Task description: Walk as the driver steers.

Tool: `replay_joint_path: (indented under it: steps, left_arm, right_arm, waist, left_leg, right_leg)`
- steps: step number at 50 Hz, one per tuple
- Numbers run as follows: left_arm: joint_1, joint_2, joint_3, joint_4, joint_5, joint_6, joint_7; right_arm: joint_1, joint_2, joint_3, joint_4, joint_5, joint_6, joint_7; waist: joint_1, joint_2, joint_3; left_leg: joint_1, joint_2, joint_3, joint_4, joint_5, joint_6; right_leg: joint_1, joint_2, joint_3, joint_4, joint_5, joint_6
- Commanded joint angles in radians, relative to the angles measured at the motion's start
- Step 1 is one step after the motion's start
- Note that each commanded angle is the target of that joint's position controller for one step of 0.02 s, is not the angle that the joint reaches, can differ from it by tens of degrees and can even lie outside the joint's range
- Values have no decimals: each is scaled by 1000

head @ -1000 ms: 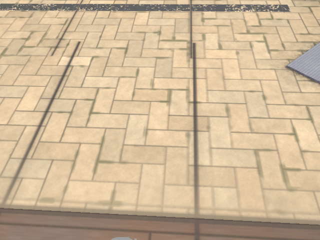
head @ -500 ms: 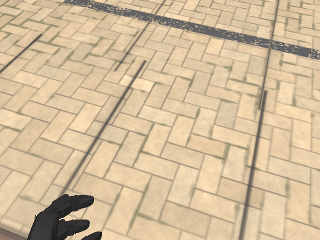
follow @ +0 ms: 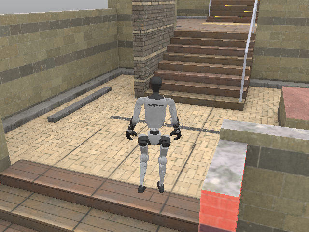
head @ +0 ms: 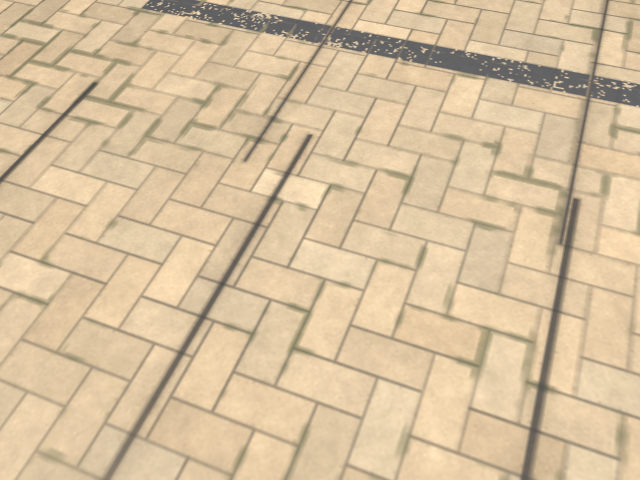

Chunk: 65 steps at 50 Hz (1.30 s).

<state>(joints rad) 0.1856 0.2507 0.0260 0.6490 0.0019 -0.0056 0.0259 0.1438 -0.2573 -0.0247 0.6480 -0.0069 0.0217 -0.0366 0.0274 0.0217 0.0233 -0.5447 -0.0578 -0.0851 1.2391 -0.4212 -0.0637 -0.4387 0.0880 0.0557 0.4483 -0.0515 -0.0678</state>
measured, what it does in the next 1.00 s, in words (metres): walks ahead, turning right: left foot, then right foot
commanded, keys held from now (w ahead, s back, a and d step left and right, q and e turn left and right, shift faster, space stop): e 0.40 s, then w+e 0.28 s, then w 0.26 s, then w+q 0.06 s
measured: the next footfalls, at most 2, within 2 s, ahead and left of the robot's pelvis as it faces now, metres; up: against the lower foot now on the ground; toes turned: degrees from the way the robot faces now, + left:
left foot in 0.28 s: +0.09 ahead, +0.13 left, +0.00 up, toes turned -16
right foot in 0.82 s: +0.07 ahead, -0.17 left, +0.00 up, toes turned -32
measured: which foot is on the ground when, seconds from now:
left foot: up 0.00-0.26, down 0.28-0.82, up 0.84-1.00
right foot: down 0.00-0.30, up 0.32-0.80, down 0.82-1.00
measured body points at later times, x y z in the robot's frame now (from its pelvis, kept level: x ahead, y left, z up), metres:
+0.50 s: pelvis +0.03 +0.05 +0.01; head +0.04 +0.07 +0.46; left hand +0.24 +0.28 -0.10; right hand +0.08 -0.25 -0.07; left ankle +0.05 +0.14 -0.73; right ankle -0.02 -0.10 -0.62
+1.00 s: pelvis +0.11 -0.10 +0.01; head +0.11 -0.12 +0.46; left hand +0.32 +0.08 -0.09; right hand +0.08 -0.39 -0.11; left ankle +0.19 +0.04 -0.63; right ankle +0.04 -0.15 -0.73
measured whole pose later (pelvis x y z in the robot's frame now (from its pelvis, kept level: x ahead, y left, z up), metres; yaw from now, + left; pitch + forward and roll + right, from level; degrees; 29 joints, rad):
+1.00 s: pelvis +0.11 -0.10 +0.01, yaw -30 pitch +2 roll +0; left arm 0.36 0.23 0.03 0.67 0.00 -0.06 -0.03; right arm 0.27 -0.30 -0.06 0.75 0.02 -0.08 0.02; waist 0.00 0.04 -0.03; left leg -0.61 0.11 0.01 1.20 -0.22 0.01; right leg -0.18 0.04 -0.05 0.43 -0.29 -0.05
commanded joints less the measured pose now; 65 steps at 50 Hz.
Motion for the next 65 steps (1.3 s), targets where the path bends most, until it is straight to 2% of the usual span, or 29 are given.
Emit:
replay_joint_path:
  steps: [1,6,10,13,14,15,16,17,18,20,24,28,32,37,39,40,41,42,43,44,45,46,47,48,50,54,60,63,65]
  left_arm:
    - [-37,125,36,-101,1,6,18]
    - [-16,160,63,-109,-6,18,26]
    - [12,143,71,-114,-7,44,19]
    - [-9,147,84,-117,-28,57,22]
    - [6,132,81,-116,-32,57,20]
    - [32,90,72,-119,-28,56,16]
    - [-24,122,87,-157,-30,34,10]
    - [-5,190,108,-129,-5,23,4]
    - [30,195,113,-94,-12,28,-2]
    - [84,138,98,-52,-11,53,-1]
    - [-17,119,78,-106,-20,42,-7]
    - [-91,97,63,-140,-21,16,-22]
    - [-100,69,48,-137,-23,-2,-46]
    - [-88,63,40,-132,-33,-14,-71]
    - [4,64,45,-96,-29,-18,-74]
    - [106,96,64,-58,-28,-18,-68]
    - [233,157,94,-28,-30,-18,-59]
    - [337,271,109,-31,-13,-20,-42]
    - [287,296,106,-79,-21,-41,-46]
    - [270,221,87,-73,-27,-57,-55]
    - [237,183,72,-66,-22,-66,-58]
    - [189,149,60,-72,-17,-69,-62]
    - [140,124,50,-73,-10,-71,-62]
    - [118,112,44,-68,-1,-76,-56]
    - [127,113,44,-43,7,-86,-48]
    - [168,125,47,10,15,-99,-34]
    - [241,156,55,84,-3,-94,-12]
    - [230,188,65,92,-4,-71,3]
    - [223,214,73,86,1,-50,19]
  right_arm:
    - [76,-51,-17,-55,0,0,-20]
    - [35,-58,-27,-48,4,-15,-38]
    - [23,-53,-35,-36,15,-36,-14]
    - [81,-60,-49,-11,23,-58,7]
    - [109,-93,-62,-3,13,-59,7]
    - [122,-158,-76,-18,-16,-52,1]
    - [74,-210,-90,-27,-55,-53,6]
    - [21,-151,-80,-60,-59,-60,-1]
    - [-44,-97,-64,-77,-41,-60,-12]
    - [-77,-70,-45,-93,-8,-56,-21]
    - [76,-101,-46,-67,-12,-52,-29]
    - [167,-148,-68,-37,-6,-66,-25]
    - [154,-178,-85,-12,5,-86,-5]
    - [154,-202,-94,34,31,-93,26]
    - [127,-197,-90,49,47,-86,40]
    - [130,-172,-78,58,42,-87,44]
    - [133,-121,-58,61,26,-92,48]
    - [97,-26,-24,7,-20,-103,54]
    - [110,-84,-37,-28,19,-127,55]
    - [28,-160,-58,-33,50,-137,58]
    - [13,-160,-58,-34,52,-142,60]
    - [25,-141,-53,-13,33,-142,57]
    - [44,-143,-56,-3,16,-139,55]
    - [76,-136,-57,17,19,-131,58]
    - [91,-112,-51,45,23,-113,62]
    - [-12,-67,-32,36,27,-101,70]
    - [-207,-31,-8,-27,38,-115,116]
    - [-203,-62,-20,-50,33,-113,127]
    - [-93,-117,-45,-40,30,-99,121]
  waist:
    - [-45,-143,-165]
    - [-17,-179,-176]
    - [5,-197,-156]
    - [-39,-184,-137]
    - [-46,-152,-140]
    - [-29,28,-150]
    - [-22,325,-63]
    - [-13,222,-70]
    - [12,136,-69]
    - [17,78,-56]
    - [-73,128,-44]
    - [-120,121,-9]
    - [-113,127,26]
    - [-89,110,43]
    - [-24,89,23]
    - [28,58,-19]
    - [90,-24,-101]
    - [93,-319,-164]
    - [73,-345,-214]
    - [98,-185,-133]
    - [70,-173,-75]
    - [38,-111,-40]
    - [3,-103,-9]
    - [-27,-122,-8]
    - [-40,-105,-2]
    - [-10,-75,35]
    - [54,-67,90]
    - [23,-110,35]
    - [-44,-166,-57]
  left_leg:
    - [-22,4,14,-126,31,-14]
    - [51,6,-5,-343,56,-4]
    - [125,-4,-3,-500,40,32]
    - [268,-6,16,-774,160,80]
    - [376,69,-22,-847,197,113]
    - [471,293,-217,-897,187,198]
    - [380,460,-455,-973,357,328]
    - [339,470,-420,-961,358,342]
    - [317,391,-296,-932,356,282]
    - [311,305,-154,-916,358,233]
    - [460,286,-119,-1010,-6,247]
    - [562,353,-136,-1064,-69,267]
    - [483,363,-28,-1092,-6,259]
    - [391,374,51,-1067,27,254]
    - [315,368,90,-998,34,238]
    - [248,333,134,-885,134,216]
    - [175,266,227,-636,230,167]
    - [-81,177,257,-204,-129,95]
    - [-334,77,113,13,-154,62]
    - [-413,133,49,103,-72,73]
    - [-434,163,52,100,30,88]
    - [-399,192,43,66,121,88]
    - [-347,209,33,11,185,82]
    - [-296,217,31,-14,233,78]
    - [-290,213,43,-55,294,62]
    - [-267,167,39,-299,477,62]
    - [-205,111,107,-626,577,117]
    - [-129,47,165,-660,458,159]
    - [-1,-18,211,-646,331,202]
  right_leg:
    - [155,-191,304,-164,-72,-135]
    - [148,-202,393,-167,-244,-119]
    - [160,-206,461,-168,-285,-121]
    - [127,-168,475,-134,-296,-85]
    - [48,-122,438,-85,-380,-46]
    - [-90,-26,304,159,-527,5]
    - [-299,90,82,406,-585,50]
    - [-281,2,104,618,-522,90]
    - [-257,-7,95,706,-443,104]
    - [-258,-16,69,874,-349,136]
    - [-393,-88,-12,842,-220,169]
    - [-430,-142,-8,661,-215,169]
    - [-287,-173,-60,470,-220,125]
    - [-57,-156,-114,259,-285,44]
    - [135,-117,-154,129,-203,6]
    - [307,-73,-172,89,-193,-14]
    - [498,-95,-101,51,-201,-35]
    - [661,-353,277,-11,-145,-97]
    - [702,-498,678,-181,-395,-262]
    - [646,-481,619,-215,-466,-256]
    - [583,-444,506,-208,-436,-232]
    - [499,-399,418,-217,-374,-208]
    - [417,-361,343,-237,-276,-193]
    - [377,-337,272,-258,-193,-173]
    - [364,-316,156,-277,-1,-154]
    - [342,-272,-26,-301,180,-99]
    - [463,-309,-138,-330,245,-48]
    - [581,-331,-182,-201,658,-26]
    - [645,-332,-202,8,994,-9]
